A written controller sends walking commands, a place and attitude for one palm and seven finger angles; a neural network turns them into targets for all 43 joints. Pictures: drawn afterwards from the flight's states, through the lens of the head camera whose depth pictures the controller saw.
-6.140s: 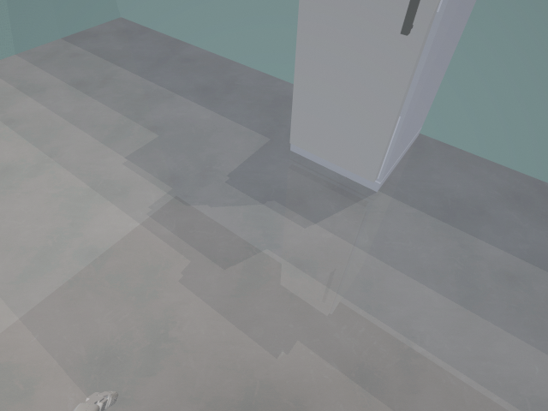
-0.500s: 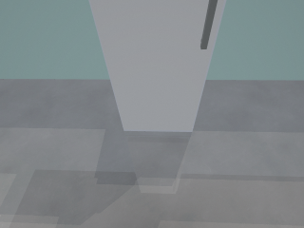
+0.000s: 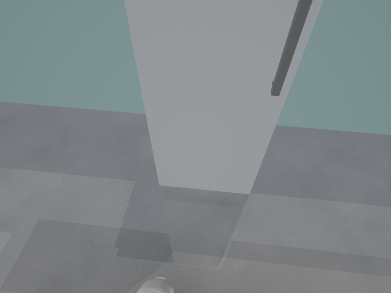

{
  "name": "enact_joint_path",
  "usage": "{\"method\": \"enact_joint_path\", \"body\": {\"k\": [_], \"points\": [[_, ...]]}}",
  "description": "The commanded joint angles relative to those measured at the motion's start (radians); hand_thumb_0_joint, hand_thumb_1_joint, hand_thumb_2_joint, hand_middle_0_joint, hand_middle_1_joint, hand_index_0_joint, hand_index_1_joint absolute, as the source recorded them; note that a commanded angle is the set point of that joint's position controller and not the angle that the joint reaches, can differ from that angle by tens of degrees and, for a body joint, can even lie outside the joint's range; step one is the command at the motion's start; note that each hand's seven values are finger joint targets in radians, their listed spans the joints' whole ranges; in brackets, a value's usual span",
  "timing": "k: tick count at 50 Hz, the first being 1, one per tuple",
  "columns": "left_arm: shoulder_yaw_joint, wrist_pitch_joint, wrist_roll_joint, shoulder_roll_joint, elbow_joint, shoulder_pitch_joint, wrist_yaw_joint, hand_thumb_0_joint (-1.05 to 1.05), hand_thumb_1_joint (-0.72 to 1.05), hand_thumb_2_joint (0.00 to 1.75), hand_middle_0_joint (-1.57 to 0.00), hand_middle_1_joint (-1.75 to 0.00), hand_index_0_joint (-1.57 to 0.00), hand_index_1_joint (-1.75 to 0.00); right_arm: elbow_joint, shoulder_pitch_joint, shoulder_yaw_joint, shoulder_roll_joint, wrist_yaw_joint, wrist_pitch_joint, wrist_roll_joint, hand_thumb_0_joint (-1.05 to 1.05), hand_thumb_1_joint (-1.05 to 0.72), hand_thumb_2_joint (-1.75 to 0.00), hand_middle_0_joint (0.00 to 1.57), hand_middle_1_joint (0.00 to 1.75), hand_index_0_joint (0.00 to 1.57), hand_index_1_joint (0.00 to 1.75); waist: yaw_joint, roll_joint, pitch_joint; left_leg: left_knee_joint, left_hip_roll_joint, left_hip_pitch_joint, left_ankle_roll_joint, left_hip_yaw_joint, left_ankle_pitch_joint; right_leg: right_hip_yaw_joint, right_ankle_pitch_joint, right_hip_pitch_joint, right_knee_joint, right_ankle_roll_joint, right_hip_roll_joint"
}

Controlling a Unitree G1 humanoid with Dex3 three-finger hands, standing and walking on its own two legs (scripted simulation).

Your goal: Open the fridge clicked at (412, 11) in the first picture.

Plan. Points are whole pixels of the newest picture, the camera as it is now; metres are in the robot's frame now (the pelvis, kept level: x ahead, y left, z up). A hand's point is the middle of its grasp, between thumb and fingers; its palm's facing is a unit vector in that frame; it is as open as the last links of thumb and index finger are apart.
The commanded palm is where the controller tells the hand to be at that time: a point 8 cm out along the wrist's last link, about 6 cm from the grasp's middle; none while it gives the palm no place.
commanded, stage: take the last steps up to it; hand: right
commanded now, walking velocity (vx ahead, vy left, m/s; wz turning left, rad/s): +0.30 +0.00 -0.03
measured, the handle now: (297, 16) +0.72 -0.17 +0.24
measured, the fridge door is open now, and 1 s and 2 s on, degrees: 0 0 0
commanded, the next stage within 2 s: come to a stop and stand still in 0.52 s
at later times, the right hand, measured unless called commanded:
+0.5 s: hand out of the picture +0.11 -0.15 -0.17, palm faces +0.12 +0.98 -0.18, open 7.3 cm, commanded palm none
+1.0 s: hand (274, 248) +0.28 -0.17 -0.17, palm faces +0.03 +0.97 -0.25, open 7.4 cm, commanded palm none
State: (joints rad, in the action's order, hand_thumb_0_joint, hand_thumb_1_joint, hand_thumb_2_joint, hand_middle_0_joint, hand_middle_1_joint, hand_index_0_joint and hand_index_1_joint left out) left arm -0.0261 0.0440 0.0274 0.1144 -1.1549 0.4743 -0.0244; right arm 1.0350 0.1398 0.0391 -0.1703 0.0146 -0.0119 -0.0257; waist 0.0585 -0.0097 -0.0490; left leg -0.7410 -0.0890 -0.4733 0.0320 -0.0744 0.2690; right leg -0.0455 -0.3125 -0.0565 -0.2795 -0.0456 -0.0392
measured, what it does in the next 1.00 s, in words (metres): walks ahead: left foot, then right foot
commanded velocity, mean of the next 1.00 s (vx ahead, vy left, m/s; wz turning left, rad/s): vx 0.06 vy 0.01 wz -0.02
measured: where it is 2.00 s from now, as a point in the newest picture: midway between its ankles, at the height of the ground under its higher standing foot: outside the picture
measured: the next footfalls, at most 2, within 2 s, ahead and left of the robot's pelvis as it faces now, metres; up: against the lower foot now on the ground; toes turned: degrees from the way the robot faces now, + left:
left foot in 0.08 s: +0.16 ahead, +0.13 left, +0.00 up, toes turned +7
right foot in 0.56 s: +0.28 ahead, -0.11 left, +0.00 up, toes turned -9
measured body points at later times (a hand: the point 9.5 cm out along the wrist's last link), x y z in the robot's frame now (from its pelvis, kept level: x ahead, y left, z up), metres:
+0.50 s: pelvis +0.15 +0.02 +0.00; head +0.16 +0.02 +0.45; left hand +0.25 +0.25 -0.14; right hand +0.10 -0.20 -0.16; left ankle +0.12 +0.13 -0.74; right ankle +0.24 -0.11 -0.72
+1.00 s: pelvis +0.22 +0.02 -0.01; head +0.24 +0.03 +0.44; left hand +0.26 +0.25 -0.17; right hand +0.28 -0.22 -0.15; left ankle +0.24 +0.13 -0.74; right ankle +0.24 -0.10 -0.74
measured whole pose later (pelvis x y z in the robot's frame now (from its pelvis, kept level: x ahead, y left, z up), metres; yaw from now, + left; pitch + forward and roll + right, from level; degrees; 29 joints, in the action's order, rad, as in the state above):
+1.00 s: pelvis +0.22 +0.02 -0.01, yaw +0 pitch -1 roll -1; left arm -0.05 -0.02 0.02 0.15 -1.07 0.20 -0.03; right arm 1.02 0.18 0.04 -0.19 -0.03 -0.02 -0.03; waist 0.01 -0.01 -0.07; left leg -0.61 -0.05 -0.28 0.03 -0.06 0.28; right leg -0.15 -0.23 0.23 -0.50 0.00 0.05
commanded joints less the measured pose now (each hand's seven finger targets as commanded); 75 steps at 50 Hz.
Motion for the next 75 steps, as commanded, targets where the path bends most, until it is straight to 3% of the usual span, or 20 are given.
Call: {"method": "enact_joint_path", "body": {"k": [1, 3, 4, 5, 7, 12, 22, 26, 27, 28, 30, 35, 44, 49, 52, 55, 65, 70, 72, 75], "points": [[-0.031, 0.018, 0.000, 0.173, 0.018, 0.036, -0.014, 0.00, 0.90, 0.90, -0.20, -0.30, -0.20, -0.30, -0.090, -0.034, 0.018, -0.050, 0.003, 0.047, 0.006, 0.00, -0.90, -0.90, 0.20, 0.30, 0.20, 0.30, -0.041, 0.107, -0.065, 0.168, 0.051, 0.097, -0.040, -0.054, -0.019, 0.141, 0.489, 0.090, -0.048, -0.108, 0.269], [-0.030, 0.024, -0.014, 0.158, 0.017, 0.034, -0.006, 0.00, 0.90, 0.90, -0.20, -0.30, -0.20, -0.30, -0.015, 0.211, 0.037, -0.123, -0.007, 0.068, 0.001, 0.00, -0.90, -0.90, 0.20, 0.30, 0.20, 0.30, -0.147, 0.008, 0.075, 0.276, 0.008, 0.497, -0.079, 0.014, -0.126, 0.073, 0.512, 0.247, -0.358, -0.045, 0.202], [-0.023, 0.033, -0.024, 0.103, 0.044, 0.054, 0.003, 0.00, 0.90, 0.90, -0.20, -0.30, -0.20, -0.30, 0.027, 0.364, 0.065, -0.220, -0.022, 0.080, -0.006, 0.00, -0.90, -0.90, 0.20, 0.30, 0.20, 0.30, -0.189, -0.203, 0.196, 0.332, -0.259, 0.745, -0.175, 0.344, -0.174, -0.025, 0.133, 0.498, -0.650, 0.006, 0.079], [-0.026, 0.026, -0.026, 0.122, 0.072, 0.030, 0.002, 0.00, 0.90, 0.90, -0.20, -0.30, -0.20, -0.30, 0.040, 0.415, 0.070, -0.277, -0.024, 0.075, 0.013, 0.00, -0.90, -0.90, 0.20, 0.30, 0.20, 0.30, -0.178, -0.209, 0.215, 0.453, -0.402, 0.706, -0.271, 0.573, -0.139, 0.007, -0.267, 0.600, -0.896, 0.012, 0.026], [-0.040, 0.010, -0.015, 0.105, 0.095, -0.079, 0.013, 0.00, 0.90, 0.90, -0.20, -0.30, -0.20, -0.30, -0.006, 0.229, 0.056, -0.203, -0.028, 0.067, 0.016, 0.00, -0.90, -0.90, 0.20, 0.30, 0.20, 0.30, -0.133, -0.083, 0.033, 0.561, -0.353, 0.421, -0.250, 0.510, 0.269, 0.074, -0.135, 0.674, -1.013, 0.004, 0.121], [-0.034, -0.034, 0.005, 0.051, 0.072, -0.027, 0.027, 0.00, 0.90, 0.90, -0.20, -0.30, -0.20, -0.30, -0.020, 0.142, 0.019, -0.055, -0.035, 0.085, 0.004, 0.00, -0.90, -0.90, 0.20, 0.30, 0.20, 0.30, -0.027, -0.102, -0.034, 0.598, -0.188, 0.165, -0.157, 0.128, -0.002, 0.023, 0.054, 0.544, -0.818, 0.058, 0.168], [-0.023, -0.013, -0.006, 0.081, 0.174, -0.298, 0.050, 0.00, 0.90, 0.90, -0.20, -0.30, -0.20, -0.30, 0.047, 0.262, 0.019, -0.129, -0.031, 0.092, 0.002, 0.00, -0.90, -0.90, 0.20, 0.30, 0.20, 0.30, -0.092, -0.106, -0.030, 0.522, -0.204, 0.334, -0.181, 0.109, -0.262, -0.039, 0.081, 0.511, -0.400, 0.070, 0.136], [-0.021, 0.003, -0.006, 0.110, 0.144, -0.224, 0.039, 0.00, 0.90, 0.90, -0.20, -0.30, -0.20, -0.30, 0.060, 0.253, 0.023, -0.124, -0.036, 0.071, 0.006, 0.00, -0.90, -0.90, 0.20, 0.30, 0.20, 0.30, -0.044, -0.073, -0.001, 0.360, -0.144, 0.262, -0.127, 0.052, -0.249, -0.078, 0.148, 0.232, -0.180, 0.057, 0.092], [-0.030, 0.013, -0.002, 0.163, 0.118, -0.136, 0.029, 0.00, 0.90, 0.90, -0.20, -0.30, -0.20, -0.30, 0.058, 0.266, 0.016, -0.095, -0.035, 0.066, 0.009, 0.00, -0.90, -0.90, 0.20, 0.30, 0.20, 0.30, -0.012, 0.041, 0.053, 0.191, -0.088, 0.183, -0.095, 0.012, -0.202, -0.014, 0.222, 0.060, -0.132, 0.035, 0.149], [-0.052, 0.013, 0.004, 0.258, 0.103, -0.049, 0.020, 0.00, 0.90, 0.90, -0.20, -0.30, -0.20, -0.30, 0.040, 0.292, 0.007, -0.046, -0.030, 0.062, 0.013, 0.00, -0.90, -0.90, 0.20, 0.30, 0.20, 0.30, 0.007, 0.267, 0.112, -0.030, 0.019, 0.015, -0.046, -0.079, 0.111, 0.220, 0.338, -0.080, -0.110, -0.047, 0.356], [-0.046, -0.001, -0.003, 0.254, 0.095, -0.033, 0.004, 0.00, 0.90, 0.90, -0.20, -0.30, -0.20, -0.30, 0.014, 0.216, 0.002, -0.052, -0.038, 0.053, 0.004, 0.00, -0.90, -0.90, 0.20, 0.30, 0.20, 0.30, 0.024, 0.266, 0.085, -0.336, 0.022, -0.086, -0.040, 0.002, 0.342, 0.344, 0.250, 0.021, 0.022, -0.140, 0.459], [-0.009, 0.012, -0.011, 0.128, 0.140, -0.253, -0.015, 0.00, 0.90, 0.90, -0.20, -0.30, -0.20, -0.30, 0.080, 0.284, -0.005, 0.010, -0.038, 0.019, 0.011, 0.00, -0.90, -0.90, 0.20, 0.30, 0.20, 0.30, -0.089, 0.086, 0.057, -0.190, -0.032, 0.108, 0.010, 0.056, 0.096, 0.064, 0.629, 0.251, 0.013, -0.087, 0.333], [-0.053, -0.037, -0.005, 0.203, 0.128, -0.243, -0.026, 0.00, 0.90, 0.90, -0.20, -0.30, -0.20, -0.30, -0.015, 0.160, 0.016, -0.058, -0.046, -0.028, 0.003, 0.00, -0.90, -0.90, 0.20, 0.30, 0.20, 0.30, -0.053, 0.184, 0.036, -0.029, 0.014, 0.108, 0.005, 0.025, 0.141, 0.082, 0.745, 0.197, -0.073, -0.119, 0.368], [-0.059, -0.050, -0.011, 0.182, 0.138, -0.258, -0.009, 0.00, 0.90, 0.90, -0.20, -0.30, -0.20, -0.30, -0.021, 0.207, 0.020, -0.080, -0.050, -0.003, 0.003, 0.00, -0.90, -0.90, 0.20, 0.30, 0.20, 0.30, -0.094, 0.119, 0.075, 0.299, 0.011, 0.292, -0.010, 0.024, -0.157, 0.039, 0.467, 0.258, -0.192, -0.032, 0.269], [-0.045, -0.081, -0.020, 0.099, 0.161, -0.236, 0.003, 0.00, 0.90, 0.90, -0.20, -0.30, -0.20, -0.30, -0.048, 0.163, 0.033, -0.208, -0.053, 0.019, 0.002, 0.00, -0.90, -0.90, 0.20, 0.30, 0.20, 0.30, -0.092, -0.199, 0.099, 0.438, -0.307, 0.260, -0.203, 0.320, -0.488, -0.010, -0.255, 0.375, -0.483, 0.072, 0.075], [-0.045, -0.092, -0.015, 0.113, 0.127, -0.209, 0.005, 0.00, 0.90, 0.90, -0.20, -0.30, -0.20, -0.30, -0.067, 0.057, 0.029, -0.172, -0.058, 0.015, 0.002, 0.00, -0.90, -0.90, 0.20, 0.30, 0.20, 0.30, -0.059, -0.135, 0.047, 0.446, -0.240, 0.235, -0.224, 0.268, -0.312, 0.057, -0.175, 0.427, -0.667, 0.070, 0.082], [-0.034, -0.073, -0.013, 0.126, 0.151, -0.224, 0.017, 0.00, 0.90, 0.90, -0.20, -0.30, -0.20, -0.30, -0.051, 0.143, 0.050, -0.199, -0.051, 0.018, -0.003, 0.00, -0.90, -0.90, 0.20, 0.30, 0.20, 0.30, -0.122, -0.149, 0.078, 0.480, -0.221, 0.351, -0.208, 0.303, -0.150, 0.023, -0.147, 0.422, -0.459, 0.087, 0.070], [-0.018, -0.055, -0.014, 0.104, 0.107, -0.105, 0.011, 0.00, 0.90, 0.90, -0.20, -0.30, -0.20, -0.30, -0.034, 0.091, 0.046, -0.179, -0.049, 0.010, 0.004, 0.00, -0.90, -0.90, 0.20, 0.30, 0.20, 0.30, -0.064, -0.148, 0.097, 0.481, -0.148, 0.230, -0.143, 0.238, 0.050, -0.014, -0.004, 0.190, -0.157, 0.069, 0.052], [-0.017, -0.042, -0.009, 0.129, 0.082, -0.058, 0.005, 0.00, 0.90, 0.90, -0.20, -0.30, -0.20, -0.30, -0.032, 0.067, 0.027, -0.122, -0.045, 0.002, 0.015, 0.00, -0.90, -0.90, 0.20, 0.30, 0.20, 0.30, -0.040, -0.023, 0.053, 0.412, -0.045, 0.084, -0.066, 0.155, 0.172, 0.068, -0.003, 0.094, -0.023, 0.039, 0.121], [-0.021, -0.035, -0.003, 0.199, 0.105, -0.167, -0.002, 0.00, 0.90, 0.90, -0.20, -0.30, -0.20, -0.30, -0.021, 0.061, 0.008, -0.059, -0.030, -0.001, 0.004, 0.00, -0.90, -0.90, 0.20, 0.30, 0.20, 0.30, -0.061, 0.229, -0.061, 0.221, 0.041, 0.180, -0.006, 0.001, 0.054, 0.291, -0.349, 0.391, 0.194, -0.035, 0.304]]}}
